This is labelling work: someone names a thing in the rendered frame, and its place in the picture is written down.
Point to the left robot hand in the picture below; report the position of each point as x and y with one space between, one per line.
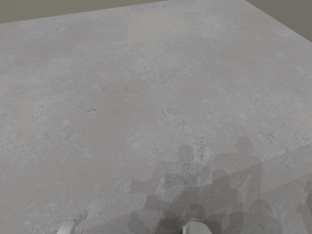
69 226

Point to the robot right shin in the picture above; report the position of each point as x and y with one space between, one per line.
194 219

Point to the right robot thigh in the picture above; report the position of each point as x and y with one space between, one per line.
195 227

